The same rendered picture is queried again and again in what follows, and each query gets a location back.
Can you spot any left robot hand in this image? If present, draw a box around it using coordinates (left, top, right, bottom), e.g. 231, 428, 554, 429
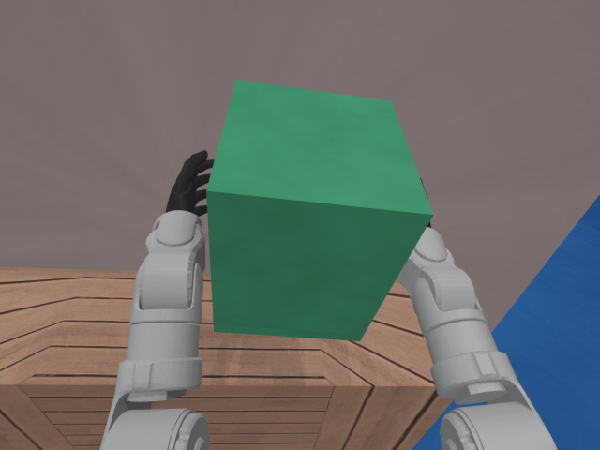
165, 150, 215, 217

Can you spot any robot right upper arm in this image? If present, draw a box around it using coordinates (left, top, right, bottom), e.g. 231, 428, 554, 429
440, 401, 555, 450

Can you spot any left robot forearm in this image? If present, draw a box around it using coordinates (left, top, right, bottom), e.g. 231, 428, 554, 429
99, 210, 205, 450

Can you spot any carton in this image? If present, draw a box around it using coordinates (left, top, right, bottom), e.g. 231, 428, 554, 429
206, 80, 433, 341

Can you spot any right robot forearm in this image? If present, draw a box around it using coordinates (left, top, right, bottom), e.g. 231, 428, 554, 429
397, 227, 558, 450

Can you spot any robot left upper arm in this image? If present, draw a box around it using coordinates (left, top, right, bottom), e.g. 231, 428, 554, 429
102, 408, 209, 450

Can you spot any pedestal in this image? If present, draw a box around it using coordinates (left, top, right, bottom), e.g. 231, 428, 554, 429
0, 267, 454, 450

